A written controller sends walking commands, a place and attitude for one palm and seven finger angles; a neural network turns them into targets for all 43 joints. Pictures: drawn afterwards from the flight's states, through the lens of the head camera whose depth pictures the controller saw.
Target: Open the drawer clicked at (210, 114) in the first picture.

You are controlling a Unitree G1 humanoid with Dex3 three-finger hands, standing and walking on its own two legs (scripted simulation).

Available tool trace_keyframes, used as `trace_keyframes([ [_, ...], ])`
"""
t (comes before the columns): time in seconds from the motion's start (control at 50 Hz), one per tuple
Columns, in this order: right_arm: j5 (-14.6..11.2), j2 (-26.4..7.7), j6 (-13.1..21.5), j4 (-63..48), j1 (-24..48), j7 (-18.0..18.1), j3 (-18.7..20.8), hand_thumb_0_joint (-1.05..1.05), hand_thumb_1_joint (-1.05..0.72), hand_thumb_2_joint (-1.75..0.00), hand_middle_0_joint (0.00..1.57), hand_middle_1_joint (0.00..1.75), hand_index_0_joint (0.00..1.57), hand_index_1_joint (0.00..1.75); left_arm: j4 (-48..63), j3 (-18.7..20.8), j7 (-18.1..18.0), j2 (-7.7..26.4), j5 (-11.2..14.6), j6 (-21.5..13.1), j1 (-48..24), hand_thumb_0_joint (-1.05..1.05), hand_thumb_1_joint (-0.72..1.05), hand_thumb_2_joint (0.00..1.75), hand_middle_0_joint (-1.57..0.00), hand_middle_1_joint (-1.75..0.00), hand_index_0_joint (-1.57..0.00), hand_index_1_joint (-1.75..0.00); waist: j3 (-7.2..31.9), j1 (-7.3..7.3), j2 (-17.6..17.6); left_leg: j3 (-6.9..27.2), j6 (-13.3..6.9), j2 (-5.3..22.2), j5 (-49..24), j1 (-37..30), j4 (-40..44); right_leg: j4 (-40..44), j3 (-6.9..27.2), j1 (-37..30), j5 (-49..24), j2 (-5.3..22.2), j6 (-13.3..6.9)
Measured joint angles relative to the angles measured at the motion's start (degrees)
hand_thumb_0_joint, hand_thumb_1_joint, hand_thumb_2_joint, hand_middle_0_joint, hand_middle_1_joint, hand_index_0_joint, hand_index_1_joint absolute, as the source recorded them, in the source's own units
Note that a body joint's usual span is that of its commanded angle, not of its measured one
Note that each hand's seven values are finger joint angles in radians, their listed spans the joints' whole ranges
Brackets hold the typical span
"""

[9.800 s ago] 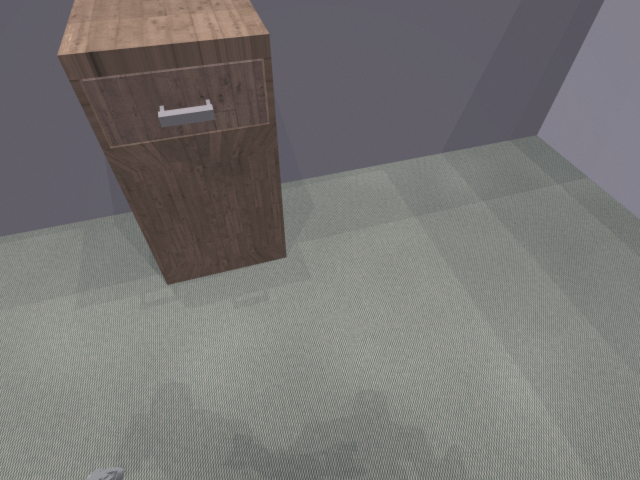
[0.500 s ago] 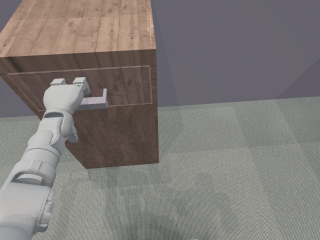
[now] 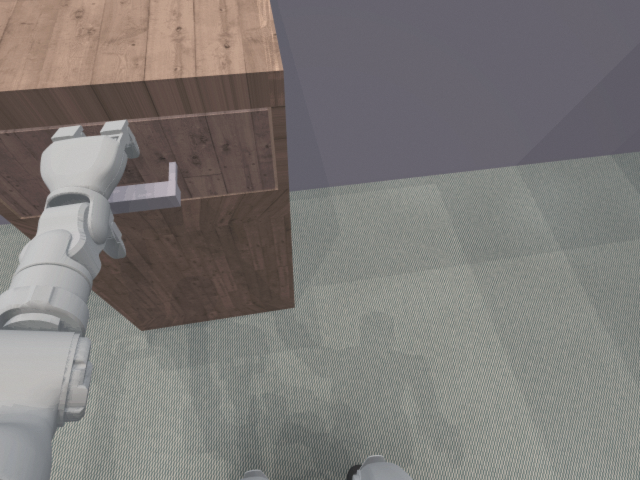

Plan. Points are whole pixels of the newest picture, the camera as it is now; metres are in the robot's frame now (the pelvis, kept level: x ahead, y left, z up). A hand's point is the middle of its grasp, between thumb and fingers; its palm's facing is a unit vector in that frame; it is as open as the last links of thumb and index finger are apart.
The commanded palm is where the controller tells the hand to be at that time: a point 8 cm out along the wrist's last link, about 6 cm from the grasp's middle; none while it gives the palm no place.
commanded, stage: move the hooked fingers above the handle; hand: left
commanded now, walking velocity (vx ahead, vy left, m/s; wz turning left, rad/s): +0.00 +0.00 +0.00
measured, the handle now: (132, 185) +0.54 +0.25 -0.02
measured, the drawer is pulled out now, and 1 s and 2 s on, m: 0.00 0.00 0.00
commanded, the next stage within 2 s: lower the fingers behind the handle in 0.54 s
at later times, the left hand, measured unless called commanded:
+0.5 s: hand (113, 194) +0.48 +0.25 +0.04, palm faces -0.05 -0.03 -1.00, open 13.8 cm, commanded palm +0.46 +0.25 +0.10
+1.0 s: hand (121, 207) +0.47 +0.25 +0.01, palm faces -0.06 -0.01 -1.00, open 13.8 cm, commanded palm +0.46 +0.24 +0.07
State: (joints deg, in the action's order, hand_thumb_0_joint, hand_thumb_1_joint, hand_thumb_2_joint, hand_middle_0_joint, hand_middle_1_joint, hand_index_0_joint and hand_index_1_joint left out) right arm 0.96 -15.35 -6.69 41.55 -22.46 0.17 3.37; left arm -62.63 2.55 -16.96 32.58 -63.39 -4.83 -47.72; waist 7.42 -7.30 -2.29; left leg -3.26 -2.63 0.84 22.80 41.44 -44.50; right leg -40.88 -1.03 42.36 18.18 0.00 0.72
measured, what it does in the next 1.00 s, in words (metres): stands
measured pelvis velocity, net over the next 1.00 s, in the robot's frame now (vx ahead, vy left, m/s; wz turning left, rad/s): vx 0.00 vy -0.01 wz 0.02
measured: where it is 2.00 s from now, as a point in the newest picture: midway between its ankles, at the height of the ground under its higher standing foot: outside the picture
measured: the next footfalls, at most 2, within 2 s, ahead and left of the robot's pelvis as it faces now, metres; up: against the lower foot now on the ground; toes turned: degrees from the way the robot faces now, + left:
none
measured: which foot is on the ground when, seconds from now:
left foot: down 0.00-1.00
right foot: down 0.00-1.00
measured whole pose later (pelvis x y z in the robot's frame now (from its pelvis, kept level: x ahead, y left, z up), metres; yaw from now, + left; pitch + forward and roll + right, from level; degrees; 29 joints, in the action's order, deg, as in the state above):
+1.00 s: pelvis +0.00 -0.01 +0.00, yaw +1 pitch +21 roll -1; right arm 1.2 -15.8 -6.3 41.6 -20.7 0.6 3.5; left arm -63.0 1.3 -19.7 31.3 -64.0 -6.3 -46.1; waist 7.9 -6.8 -2.4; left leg -2.1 -1.7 1.1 23.3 43.4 -46.2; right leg -43.1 -2.1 44.3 19.3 -0.2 -0.2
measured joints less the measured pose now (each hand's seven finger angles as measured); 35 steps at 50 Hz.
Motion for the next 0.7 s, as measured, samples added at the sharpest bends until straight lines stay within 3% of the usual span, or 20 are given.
trace_keyframes([
  [0.24,-0.1,0.5,-0.2,-0.5,1.0,0.2,-0.3,0.00,-0.90,-0.89,0.21,0.30,0.20,0.30,1.5,-0.6,0.5,-0.3,0.4,-1.2,1.4,0.00,-0.49,0.31,-0.32,-1.20,-0.31,-1.20,0.1,0.56,0.0,0.4,-0.1,-0.1,0.0,-0.8,0.4,0.8,-0.3,-1.2,-0.1,0.1,0.1],
  [0.42,-0.3,0.5,0.0,-1.0,2.3,0.0,-0.1,0.00,-0.90,-0.89,0.21,0.30,0.20,0.30,1.5,-3.4,0.6,-2.1,0.9,0.3,0.3,0.00,-0.49,0.31,-0.32,-1.20,-0.31,-1.20,0.1,1.41,-0.2,1.1,0.1,-0.4,0.0,-1.1,0.3,0.7,-1.0,-1.8,0.2,0.4,0.0],
  [0.52,-0.2,0.6,-0.1,-1.2,2.9,0.0,-0.6,0.00,-0.90,-0.89,0.21,0.30,0.20,0.30,1.3,-2.8,0.0,-2.9,0.4,0.3,0.3,0.00,-0.49,0.31,-0.32,-1.20,-0.31,-1.20,0.1,1.19,-0.1,1.0,0.2,-0.3,-0.1,-1.5,0.5,0.5,-0.9,-2.0,0.3,0.3,-0.2],
  [0.7,-0.6,0.4,-0.1,-1.5,2.6,0.6,-0.8,0.00,-0.90,-0.89,0.21,0.30,0.20,0.30,0.2,-1.9,0.3,-1.4,0.5,1.4,0.7,0.00,-0.49,0.31,-0.31,-1.20,-0.31,-1.20,-0.2,0.98,-0.3,0.7,0.6,0.0,-0.4,-2.2,1.3,0.8,-0.6,-2.1,0.1,-0.1,-0.6],
])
